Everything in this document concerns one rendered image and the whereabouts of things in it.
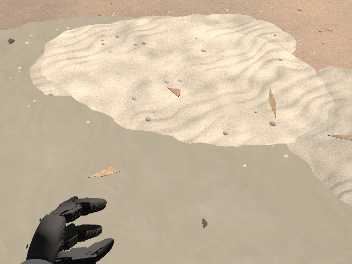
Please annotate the robot left hand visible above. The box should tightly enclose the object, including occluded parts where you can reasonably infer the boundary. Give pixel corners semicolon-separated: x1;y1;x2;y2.
26;196;114;264

